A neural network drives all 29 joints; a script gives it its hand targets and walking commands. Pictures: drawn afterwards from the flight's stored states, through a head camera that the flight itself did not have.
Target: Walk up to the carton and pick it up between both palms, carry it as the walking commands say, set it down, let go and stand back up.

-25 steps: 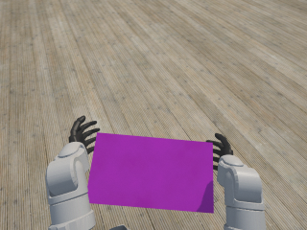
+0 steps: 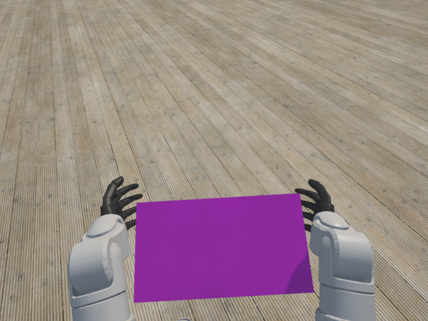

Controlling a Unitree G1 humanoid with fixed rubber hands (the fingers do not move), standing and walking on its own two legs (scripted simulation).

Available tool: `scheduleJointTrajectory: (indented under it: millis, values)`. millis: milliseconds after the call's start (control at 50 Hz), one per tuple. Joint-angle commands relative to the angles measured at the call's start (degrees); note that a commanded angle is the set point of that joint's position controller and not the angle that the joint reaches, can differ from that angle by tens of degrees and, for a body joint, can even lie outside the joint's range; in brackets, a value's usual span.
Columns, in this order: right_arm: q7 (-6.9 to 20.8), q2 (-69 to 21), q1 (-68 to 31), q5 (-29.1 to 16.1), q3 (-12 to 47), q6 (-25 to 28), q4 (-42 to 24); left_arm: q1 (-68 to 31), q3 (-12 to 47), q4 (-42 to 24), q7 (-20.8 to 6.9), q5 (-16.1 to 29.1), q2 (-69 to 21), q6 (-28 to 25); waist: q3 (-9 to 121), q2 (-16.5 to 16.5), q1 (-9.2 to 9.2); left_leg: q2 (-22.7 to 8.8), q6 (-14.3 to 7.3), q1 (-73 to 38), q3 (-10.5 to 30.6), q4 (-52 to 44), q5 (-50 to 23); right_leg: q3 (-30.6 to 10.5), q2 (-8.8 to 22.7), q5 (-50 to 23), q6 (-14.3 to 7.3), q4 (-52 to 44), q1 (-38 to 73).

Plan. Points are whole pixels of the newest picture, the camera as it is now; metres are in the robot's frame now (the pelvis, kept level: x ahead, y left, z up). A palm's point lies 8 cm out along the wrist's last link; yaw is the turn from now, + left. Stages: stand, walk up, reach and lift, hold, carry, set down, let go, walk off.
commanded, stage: carry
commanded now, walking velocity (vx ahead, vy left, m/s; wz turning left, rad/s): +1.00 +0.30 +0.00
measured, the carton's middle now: (220, 242) +0.28 +0.01 -0.01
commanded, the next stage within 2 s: none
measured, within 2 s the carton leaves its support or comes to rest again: neither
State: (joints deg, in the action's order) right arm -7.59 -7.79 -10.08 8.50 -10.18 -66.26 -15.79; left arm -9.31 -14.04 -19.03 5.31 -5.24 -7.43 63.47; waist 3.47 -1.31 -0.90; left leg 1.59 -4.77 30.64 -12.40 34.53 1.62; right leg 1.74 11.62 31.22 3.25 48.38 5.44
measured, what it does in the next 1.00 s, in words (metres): walks ahead: right foot, then left foot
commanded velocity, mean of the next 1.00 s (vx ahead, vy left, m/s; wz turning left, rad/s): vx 1.00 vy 0.30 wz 0.00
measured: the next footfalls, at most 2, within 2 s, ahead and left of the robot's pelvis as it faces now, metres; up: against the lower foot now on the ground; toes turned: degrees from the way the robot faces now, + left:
right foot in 0.22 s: +0.26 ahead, -0.04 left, +0.00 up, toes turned -9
left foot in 0.60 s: +0.52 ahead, +0.29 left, +0.00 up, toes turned +7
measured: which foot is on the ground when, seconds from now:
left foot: down 0.00-0.34, up 0.36-0.58, down 0.60-0.96, up 0.98-1.00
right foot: up 0.00-0.20, down 0.22-0.62, up 0.64-0.84, down 0.86-1.00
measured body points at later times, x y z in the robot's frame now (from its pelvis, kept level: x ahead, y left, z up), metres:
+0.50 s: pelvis +0.30 +0.09 +0.04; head +0.31 +0.09 +0.49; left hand +0.58 +0.28 +0.12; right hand +0.59 -0.08 +0.11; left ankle +0.32 +0.24 -0.65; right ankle +0.22 -0.04 -0.69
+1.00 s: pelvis +0.66 +0.26 +0.03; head +0.64 +0.25 +0.48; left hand +0.95 +0.41 +0.11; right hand +0.90 +0.06 +0.08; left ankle +0.52 +0.32 -0.64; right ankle +0.62 +0.14 -0.69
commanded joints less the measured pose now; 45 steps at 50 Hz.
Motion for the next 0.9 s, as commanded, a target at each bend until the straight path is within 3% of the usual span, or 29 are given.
scheduleJointTrajectory:
  millis: [0, 40, 100, 120, 160, 180, 200, 220, 240, 260, 300, 340, 440, 460, 500, 520, 540, 560, 580, 620, 640, 660, 700, 760, 780, 800, 840, 860, 880]
  values:
    - [17.7, -48.8, -34.4, -26.8, 46.9, 0.8, -10.8, -25.5, 44.2, 5.1, -21.5, 23.2, -51.2, 3.5, 21.1, -3.3, 2.11, -21.5, -10.3, -44.3, 32.3, -15.9, 11.7, -4.9, -4.2, -8.2, -2.3, 32.4, -42.4]
    - [18.5, -49.7, -26.4, -25.7, 44.0, 1.2, -1.8, -28.6, 44.2, 2.8, -21.1, 22.9, -50.1, 2.8, 18.7, -0.3, 1.2, -15.7, -5.8, -31.4, 25.6, -16.3, 24.1, -3.0, -3.3, -8.9, -1.6, 19.6, -35.8]
    - [18.3, -50.9, -28.8, -26.4, 42.1, 1.5, -2.5, -34.0, 47.6, 0.0, -21.3, 25.7, -50.4, 2.6, 17.0, 10.2, 1.7, -16.3, -9.3, -18.6, 25.2, -22.7, 23.4, -1.3, -2.0, -5.7, -2.3, 8.6, -29.9]
    - [18.6, -50.7, -32.1, -26.5, 44.4, 1.9, -8.1, -33.0, 48.7, 0.1, -21.2, 25.9, -52.5, 2.6, 19.0, 9.6, 0.9, -16.9, -10.7, -18.9, 22.5, -23.5, 22.1, -1.1, -1.1, -5.2, -3.3, 5.5, -28.8]
    - [18.8, -49.5, -35.9, -28.0, 44.8, 1.9, -9.9, -29.4, 46.2, 3.4, -20.8, 24.1, -52.2, 2.4, 16.9, 8.4, -0.82, -15.7, -6.9, -3.0, 13.7, -23.3, 23.6, -1.4, -0.4, -5.7, -5.4, -9.2, -13.4]
    - [19.0, -50.1, -40.6, -29.1, 45.7, 2.1, -9.8, -33.1, 45.4, 4.1, -21.0, 24.5, -53.0, 2.1, 17.4, 0.6, -2.45, -11.5, -4.5, 6.0, 9.0, -11.0, 26.5, -2.9, -0.8, -13.7, -6.3, -14.4, -2.0]
    - [18.9, -51.9, -42.0, -30.5, 48.1, 1.6, -10.3, -30.2, 44.1, 4.0, -20.7, 23.4, -51.0, 1.8, 14.0, -17.7, -3.97, -2.9, -1.3, 13.6, 3.6, 3.7, 24.7, -17.2, 7.0, -5.3, -7.0, -27.1, 1.0]
    - [18.7, -52.1, -40.2, -32.0, 48.2, 0.5, -9.7, -29.7, 42.8, 3.0, -20.3, 23.3, -51.8, 2.3, 11.1, -26.8, -2.85, -0.3, 0.9, 15.6, 9.1, 11.4, 18.6, -33.4, 13.8, 10.4, -7.4, -39.2, -2.8]
    - [19.3, -48.3, -39.6, -33.8, 47.7, -1.0, -9.1, -21.8, 41.5, 8.9, -19.4, 20.8, -51.0, 3.0, 4.7, -18.1, -1.6, -2.9, 0.3, 10.9, 14.5, 10.2, 12.3, -37.8, 14.6, 13.2, -11.1, -42.7, -12.0]
    - [20.2, -47.8, -44.3, -35.1, 48.4, -1.2, -11.9, -24.8, 41.9, 6.6, -18.1, 20.1, -51.3, 2.1, 8.3, -13.4, -0.88, -3.5, 0.5, 8.1, 16.7, 11.4, 9.5, -35.3, 13.7, -0.9, -11.9, -39.6, -4.8]
    - [20.2, -49.3, -43.0, -34.7, 49.6, -0.7, -12.9, -29.3, 42.5, 0.7, -17.5, 22.1, -52.5, 1.1, 17.4, -13.4, -0.55, -3.2, 2.9, 12.6, 13.5, 19.5, 10.1, -25.5, 12.9, -23.6, -10.6, -31.8, 11.1]
    - [20.0, -48.3, -37.5, -31.8, 47.2, -0.5, -8.4, -31.0, 45.0, 1.3, -18.4, 24.4, -53.3, 1.2, 15.8, -5.5, -0.83, -5.2, 3.2, 15.3, 13.3, 18.2, 11.1, -22.5, 14.0, -28.9, -11.0, -31.0, 11.2]
    - [19.3, -48.8, -33.1, -28.9, 43.4, -1.2, -6.2, -30.2, 47.8, -0.7, -17.9, 25.4, -52.0, 2.1, 13.3, -8.5, -2.41, -4.8, 2.7, 18.6, 9.1, 2.6, 19.7, -10.6, 10.9, -61.8, -7.9, -26.8, 19.6]
    - [18.8, -48.2, -28.8, -27.6, 42.6, -1.8, -2.5, -27.5, 47.2, -0.2, -17.9, 24.7, -51.3, 2.9, 12.2, -10.2, -2.8, -1.5, 3.0, 17.0, 2.8, 1.2, 19.9, -6.4, 8.6, -68.3, -6.8, -26.2, 19.1]
    - [18.2, -47.9, -27.8, -27.5, 42.3, -0.9, -4.4, -26.0, 49.2, -1.8, -18.3, 26.4, -51.1, 2.8, 15.0, -12.2, -0.84, 3.1, 1.2, -10.3, -1.8, -10.6, 11.5, 4.1, 5.2, -78.4, -2.3, -20.1, 3.7]
    - [18.3, -49.1, -27.8, -27.6, 43.9, -0.6, -7.0, -29.3, 51.0, -8.6, -18.5, 27.6, -49.8, 2.3, 23.2, -9.4, 1.2, 3.7, -0.8, -29.6, -1.9, -13.7, 5.1, 7.1, 2.2, -76.9, -1.0, -10.4, -2.8]
    - [18.3, -48.8, -26.0, -27.6, 44.5, -0.4, -7.0, -28.8, 51.0, -10.8, -18.4, 27.2, -48.0, 2.4, 30.9, -0.3, 2.59, 1.8, -2.3, -53.1, 1.5, -9.4, 3.2, 7.3, -1.1, -59.9, 0.8, 0.9, -20.4]
    - [17.9, -47.7, -26.4, -26.3, 44.4, 0.4, -9.4, -30.1, 52.2, -11.8, -18.8, 28.0, -50.2, 2.7, 33.8, 15.2, 3.85, -13.9, -7.8, -70.1, 24.0, -9.3, 8.7, 7.6, -8.3, -13.4, 2.8, 16.0, -43.4]
    - [17.6, -49.3, -27.5, -27.1, 44.8, 0.7, -8.7, -31.5, 51.8, -9.6, -19.2, 28.7, -51.4, 3.8, 32.3, 20.0, 2.55, -21.2, -13.0, -67.2, 36.1, -11.8, 2.3, 2.4, -10.8, 6.0, 2.0, 25.2, -51.0]
    - [16.1, -47.7, -27.4, -22.9, 43.4, 0.4, -10.6, -28.4, 49.2, -1.8, -21.2, 27.5, -52.2, 4.3, 23.7, 2.3, 4.0, -19.3, -9.0, -47.2, 32.5, -16.4, 5.8, -0.5, -6.3, -1.5, -0.4, 22.4, -44.1]
    - [16.1, -46.8, -33.0, -24.0, 43.1, 1.7, -13.6, -34.1, 49.6, -4.7, -21.9, 27.2, -49.3, 3.6, 15.9, 4.8, 4.3, -16.8, -5.5, -39.5, 27.1, -15.4, -1.9, -0.1, -5.1, -2.0, -0.2, 17.5, -42.8]
    - [16.6, -48.4, -33.1, -25.1, 44.5, 1.8, -14.2, -33.8, 51.2, -3.4, -21.9, 27.8, -51.3, 3.7, 19.7, 8.5, 3.72, -17.5, -8.8, -40.6, 26.9, -17.4, 9.4, 0.3, -4.3, -1.7, 1.2, 10.0, -41.8]
    - [17.4, -48.7, -32.7, -26.7, 44.5, 2.2, -17.1, -28.3, 51.1, -4.2, -21.2, 27.7, -52.0, 3.4, 21.3, 8.4, 2.6, -17.0, -9.6, -42.3, 26.6, -19.7, 16.7, 0.1, -3.1, -6.0, 0.6, 4.4, -41.9]
    - [17.9, -49.8, -33.4, -28.3, 45.3, 1.7, -15.0, -27.9, 49.5, -2.3, -20.0, 26.4, -52.5, 3.1, 19.5, 10.0, 1.93, -16.8, -10.0, -38.9, 24.1, -20.3, 5.9, 2.6, -4.2, -3.4, -0.4, -7.4, -35.7]
    - [17.7, -47.0, -31.6, -27.5, 45.9, 1.7, -16.8, -26.1, 48.2, -2.8, -20.1, 26.4, -51.8, 2.9, 19.4, 3.7, 2.01, -16.9, -10.6, -36.1, 24.1, -19.6, 1.6, 4.2, -6.0, -2.7, -1.2, -11.3, -32.2]
    - [18.5, -47.5, -32.5, -28.8, 45.6, 1.5, -15.9, -27.5, 48.1, -4.8, -19.2, 25.5, -50.7, 2.3, 17.3, 8.4, 1.45, -15.5, -9.4, -35.6, 17.8, -17.4, -6.7, 6.5, -6.7, -7.1, -1.6, -15.1, -30.7]
    - [18.7, -44.9, -39.3, -30.8, 46.8, 0.9, -18.3, -23.7, 47.1, 0.5, -18.5, 24.0, -54.0, 2.4, 20.4, -2.4, -1.91, -9.2, -4.4, -18.1, 7.0, -6.4, -14.2, 7.3, -6.4, -23.3, -4.6, -21.1, -2.4]
    - [19.0, -45.5, -40.2, -32.2, 49.6, 0.2, -20.6, -19.9, 45.8, -1.2, -18.1, 21.8, -50.9, 2.3, 21.8, -15.6, -5.01, -5.5, -1.5, -2.0, 4.2, 9.3, -14.2, -8.9, 4.6, -16.6, -8.0, -24.9, 12.8]
    - [20.0, -45.0, -41.0, -35.4, 49.0, -1.0, -19.1, -19.1, 42.7, 3.9, -17.0, 18.9, -50.6, 2.5, 18.6, -28.4, -3.45, 2.7, 0.5, 12.1, 7.7, 18.0, 8.0, -34.1, 14.3, -31.1, -15.4, -30.3, 20.2]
